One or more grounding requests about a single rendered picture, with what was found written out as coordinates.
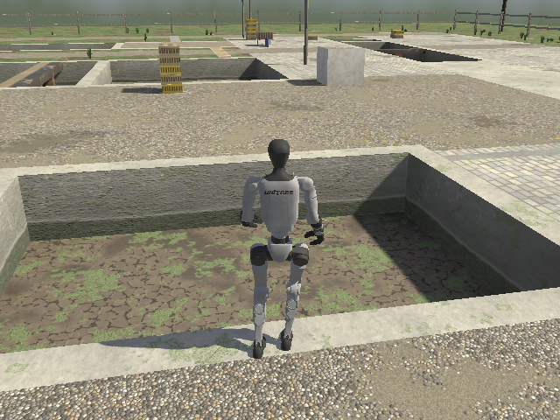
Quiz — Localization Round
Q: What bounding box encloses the robot right foot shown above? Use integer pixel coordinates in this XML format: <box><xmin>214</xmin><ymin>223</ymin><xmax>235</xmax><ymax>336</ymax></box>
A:
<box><xmin>280</xmin><ymin>328</ymin><xmax>293</xmax><ymax>351</ymax></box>

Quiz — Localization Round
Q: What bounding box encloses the left robot upper arm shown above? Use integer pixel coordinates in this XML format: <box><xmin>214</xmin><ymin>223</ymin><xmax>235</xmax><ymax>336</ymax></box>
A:
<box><xmin>241</xmin><ymin>177</ymin><xmax>261</xmax><ymax>222</ymax></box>

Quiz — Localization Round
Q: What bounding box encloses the robot right hand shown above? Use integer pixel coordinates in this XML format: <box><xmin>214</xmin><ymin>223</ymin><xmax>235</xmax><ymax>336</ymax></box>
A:
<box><xmin>304</xmin><ymin>231</ymin><xmax>325</xmax><ymax>245</ymax></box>

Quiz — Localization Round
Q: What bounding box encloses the robot left hand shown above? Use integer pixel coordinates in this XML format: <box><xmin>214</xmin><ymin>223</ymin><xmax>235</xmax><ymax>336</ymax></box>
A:
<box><xmin>242</xmin><ymin>214</ymin><xmax>263</xmax><ymax>228</ymax></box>

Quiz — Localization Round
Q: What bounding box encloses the left robot shin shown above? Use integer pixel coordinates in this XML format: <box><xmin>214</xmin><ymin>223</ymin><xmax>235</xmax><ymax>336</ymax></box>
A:
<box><xmin>253</xmin><ymin>287</ymin><xmax>266</xmax><ymax>347</ymax></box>

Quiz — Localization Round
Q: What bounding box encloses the right robot forearm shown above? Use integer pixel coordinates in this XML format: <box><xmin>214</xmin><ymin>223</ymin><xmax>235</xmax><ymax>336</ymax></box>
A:
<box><xmin>311</xmin><ymin>211</ymin><xmax>324</xmax><ymax>235</ymax></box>

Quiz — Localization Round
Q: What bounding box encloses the right robot upper arm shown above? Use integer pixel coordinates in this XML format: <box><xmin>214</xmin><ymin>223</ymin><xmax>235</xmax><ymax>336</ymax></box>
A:
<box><xmin>297</xmin><ymin>177</ymin><xmax>319</xmax><ymax>224</ymax></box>

